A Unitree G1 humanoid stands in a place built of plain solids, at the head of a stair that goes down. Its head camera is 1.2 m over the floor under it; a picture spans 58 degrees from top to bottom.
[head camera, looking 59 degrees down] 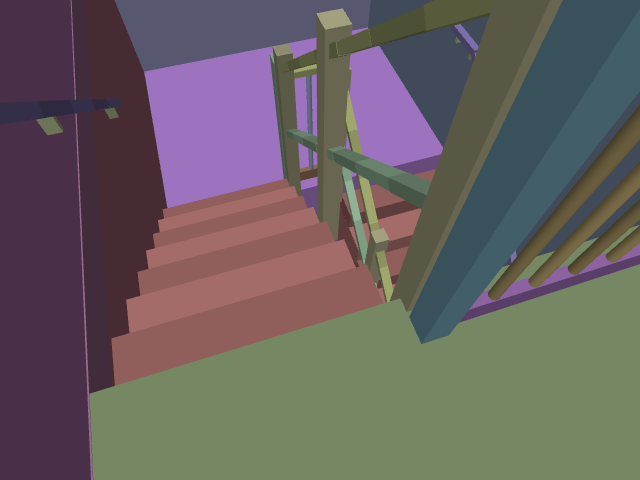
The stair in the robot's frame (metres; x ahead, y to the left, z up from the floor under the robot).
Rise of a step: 0.18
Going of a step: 0.22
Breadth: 0.90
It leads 18 degrees to the left of straight ahead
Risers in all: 8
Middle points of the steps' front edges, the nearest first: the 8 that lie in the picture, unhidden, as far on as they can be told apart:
0.38 0.19 0.00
0.59 0.26 -0.18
0.80 0.32 -0.36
1.02 0.39 -0.54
1.23 0.46 -0.72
1.44 0.53 -0.90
1.65 0.60 -1.08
1.87 0.67 -1.26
